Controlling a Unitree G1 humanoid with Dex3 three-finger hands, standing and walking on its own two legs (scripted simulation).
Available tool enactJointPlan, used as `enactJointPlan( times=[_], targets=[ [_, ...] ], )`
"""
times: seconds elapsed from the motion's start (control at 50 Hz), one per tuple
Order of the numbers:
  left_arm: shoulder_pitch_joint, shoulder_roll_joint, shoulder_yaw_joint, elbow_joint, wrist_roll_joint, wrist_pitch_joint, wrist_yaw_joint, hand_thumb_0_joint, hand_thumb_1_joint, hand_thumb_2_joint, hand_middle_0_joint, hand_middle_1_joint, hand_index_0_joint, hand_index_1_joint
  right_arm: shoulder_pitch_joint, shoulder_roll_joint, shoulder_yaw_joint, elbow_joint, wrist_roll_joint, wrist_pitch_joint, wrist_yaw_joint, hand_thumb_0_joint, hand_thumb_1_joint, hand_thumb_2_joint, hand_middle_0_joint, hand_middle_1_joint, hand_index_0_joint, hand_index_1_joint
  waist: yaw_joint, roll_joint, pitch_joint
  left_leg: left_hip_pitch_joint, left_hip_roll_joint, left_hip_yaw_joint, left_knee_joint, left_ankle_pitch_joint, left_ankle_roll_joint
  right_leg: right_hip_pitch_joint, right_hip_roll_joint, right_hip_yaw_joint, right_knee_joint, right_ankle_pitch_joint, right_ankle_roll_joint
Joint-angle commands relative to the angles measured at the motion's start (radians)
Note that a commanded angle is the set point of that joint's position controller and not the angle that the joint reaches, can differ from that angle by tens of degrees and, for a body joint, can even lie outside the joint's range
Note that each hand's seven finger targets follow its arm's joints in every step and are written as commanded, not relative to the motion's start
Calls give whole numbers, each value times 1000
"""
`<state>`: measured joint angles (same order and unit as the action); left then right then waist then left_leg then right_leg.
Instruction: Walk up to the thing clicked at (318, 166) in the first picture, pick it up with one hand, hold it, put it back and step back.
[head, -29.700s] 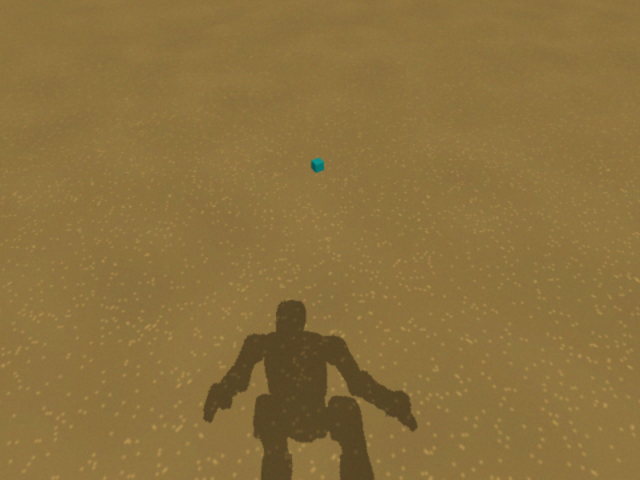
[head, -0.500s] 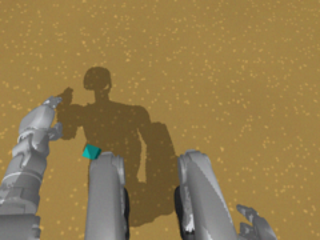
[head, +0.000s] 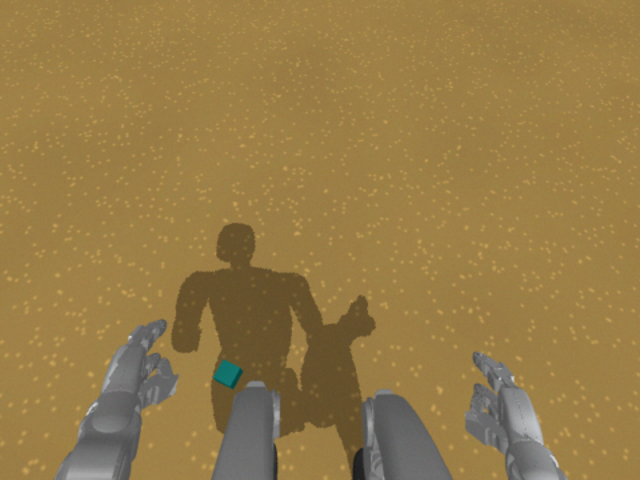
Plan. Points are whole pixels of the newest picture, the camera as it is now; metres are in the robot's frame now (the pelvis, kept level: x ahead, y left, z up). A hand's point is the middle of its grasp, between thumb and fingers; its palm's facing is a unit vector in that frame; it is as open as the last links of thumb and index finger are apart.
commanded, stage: home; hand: left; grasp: from above
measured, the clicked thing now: (228, 374) +0.35 +0.23 -0.58
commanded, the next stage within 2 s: none
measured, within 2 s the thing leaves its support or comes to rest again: neither
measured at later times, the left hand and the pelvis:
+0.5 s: hand (142, 397) +0.21 +0.19 +0.07, palm faces +0.10 -0.98 -0.20, open 7.4 cm; pelvis +0.05 +0.00 +0.11, yaw +2 degrees
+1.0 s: hand (147, 404) +0.20 +0.18 +0.06, palm faces +0.09 -0.98 -0.19, open 7.4 cm; pelvis +0.05 +0.00 +0.11, yaw +3 degrees
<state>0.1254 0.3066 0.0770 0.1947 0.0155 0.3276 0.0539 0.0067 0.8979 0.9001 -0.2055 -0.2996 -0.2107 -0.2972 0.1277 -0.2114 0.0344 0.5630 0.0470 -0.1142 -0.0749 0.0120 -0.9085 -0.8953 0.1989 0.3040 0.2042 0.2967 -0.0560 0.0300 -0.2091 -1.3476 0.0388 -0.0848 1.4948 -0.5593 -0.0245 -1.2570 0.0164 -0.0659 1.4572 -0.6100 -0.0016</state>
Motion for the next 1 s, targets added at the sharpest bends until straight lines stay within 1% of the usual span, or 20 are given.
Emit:
enactJointPlan(
  times=[0.0,0.08,0.12,0.14,0.18,0.24,0.3,0.32,0.38,0.4,0.44,0.5,0.6,0.66,0.72,0.86,0.88,0.9,0.94,0.98],
  targets=[
    [-12,111,82,-248,-57,0,24,0,900,899,-199,-298,-199,-298,61,-147,-53,-110,2,-60,-57,0,-900,-900,200,300,200,300,-27,74,-280,446,-20,11,-342,123,43,308,21,33,-362,186,-15],
    [110,72,69,-286,-86,31,19,0,900,899,-199,-298,-199,-298,86,-134,-40,-127,0,-83,-86,0,-900,-900,200,300,200,300,-23,52,-211,534,-30,29,-423,198,44,426,19,34,-469,256,-10],
    [165,62,73,-324,-92,40,16,0,900,899,-199,-298,-199,-297,101,-129,-40,-136,-6,-91,-97,0,-900,-900,200,300,200,300,-11,63,-191,589,-33,33,-470,221,43,476,17,33,-517,278,-9],
    [184,52,63,-343,-92,44,14,0,900,899,-199,-298,-199,-298,107,-128,-40,-144,-8,-97,-102,0,-900,-900,200,300,200,300,-18,62,-175,612,-33,33,-495,227,43,498,17,29,-543,285,-7],
    [239,39,59,-381,-94,52,14,0,900,899,-199,-298,-199,-297,121,-120,-41,-153,-12,-105,-109,0,-900,-900,200,300,200,300,-5,63,-147,658,-33,34,-541,253,39,545,18,21,-576,306,-7],
    [292,29,40,-453,-85,57,12,0,900,899,-199,-298,-199,-297,124,-115,-44,-170,-18,-118,-119,0,-900,-900,200,300,200,300,-3,63,-118,709,-34,34,-584,287,38,591,19,15,-621,335,-5],
    [358,1,20,-468,-84,69,5,0,900,899,-199,-298,-199,-298,132,-113,-46,-173,-24,-131,-125,0,-900,-900,200,300,200,300,-4,40,-84,745,-33,36,-611,322,37,614,23,8,-643,362,-5],
    [346,-1,13,-485,-85,68,1,0,900,899,-199,-298,-199,-298,131,-116,-48,-174,-26,-136,-126,0,-900,-900,200,300,200,300,-9,37,-73,753,-30,33,-624,323,37,615,26,2,-649,356,-5],
    [373,1,15,-491,-81,73,-10,0,900,899,-199,-298,-199,-298,121,-120,-50,-186,-31,-148,-129,0,-900,-900,200,300,200,300,2,19,-23,753,-30,33,-651,288,39,619,26,-5,-673,317,-1],
    [377,-4,10,-491,-80,73,-13,0,900,899,-199,-298,-199,-298,117,-121,-51,-187,-32,-153,-129,0,-900,-900,200,300,200,300,-2,-2,-13,752,-31,32,-658,271,40,619,26,-6,-680,299,0],
    [367,11,19,-499,-76,73,-20,0,900,899,-199,-298,-199,-298,112,-126,-53,-192,-34,-162,-132,0,-900,-900,200,300,200,300,2,3,-1,759,-34,43,-656,267,42,617,20,-2,-690,295,4],
    [341,4,10,-481,-71,73,-29,0,900,899,-199,-298,-199,-298,111,-128,-52,-187,-37,-174,-132,0,-900,-900,200,300,200,300,-4,-18,23,754,-36,46,-656,253,44,608,15,1,-692,285,6],
    [337,22,23,-493,-62,69,-37,0,900,899,-199,-298,-199,-298,106,-134,-57,-188,-42,-187,-129,0,-900,-900,200,300,200,300,9,32,-17,790,-36,45,-658,290,36,626,14,3,-674,312,3],
    [326,21,17,-504,-61,66,-35,0,900,899,-199,-298,-199,-298,100,-129,-51,-187,-43,-190,-127,0,-900,-900,200,300,200,300,9,23,-16,786,-43,52,-643,289,41,635,7,12,-686,325,8],
    [324,15,15,-500,-63,65,-36,0,900,899,-199,-298,-199,-297,95,-128,-47,-184,-44,-194,-126,0,-900,-900,200,300,200,300,10,21,-4,779,-42,52,-649,257,40,631,6,12,-689,298,9],
    [340,17,16,-489,-67,66,-32,0,900,899,-199,-298,-199,-298,95,-134,-49,-183,-42,-193,-128,0,-900,-900,200,300,200,300,10,-1,-19,781,-40,49,-642,283,44,638,8,12,-685,321,9],
    [341,20,15,-492,-67,64,-33,0,900,899,-199,-298,-199,-298,89,-129,-47,-181,-42,-193,-128,0,-900,-900,200,300,200,300,16,2,-19,774,-41,47,-642,280,43,641,7,11,-687,320,10],
    [344,21,24,-490,-67,65,-30,0,900,899,-199,-298,-199,-298,94,-131,-49,-184,-42,-193,-128,0,-901,-900,200,299,200,299,14,5,-25,779,-41,52,-640,279,43,638,7,14,-686,321,9],
    [340,17,10,-493,-69,65,-33,0,900,899,-199,-298,-199,-298,97,-133,-50,-184,-40,-191,-128,0,-900,-900,200,300,200,299,10,1,-25,783,-40,52,-640,282,44,636,7,15,-688,323,10],
    [349,18,17,-488,-70,66,-32,0,900,899,-199,-298,-199,-298,96,-131,-50,-182,-41,-192,-128,0,-900,-900,200,300,200,300,12,0,-24,779,-40,52,-639,281,44,638,6,15,-688,321,10]
  ],
)
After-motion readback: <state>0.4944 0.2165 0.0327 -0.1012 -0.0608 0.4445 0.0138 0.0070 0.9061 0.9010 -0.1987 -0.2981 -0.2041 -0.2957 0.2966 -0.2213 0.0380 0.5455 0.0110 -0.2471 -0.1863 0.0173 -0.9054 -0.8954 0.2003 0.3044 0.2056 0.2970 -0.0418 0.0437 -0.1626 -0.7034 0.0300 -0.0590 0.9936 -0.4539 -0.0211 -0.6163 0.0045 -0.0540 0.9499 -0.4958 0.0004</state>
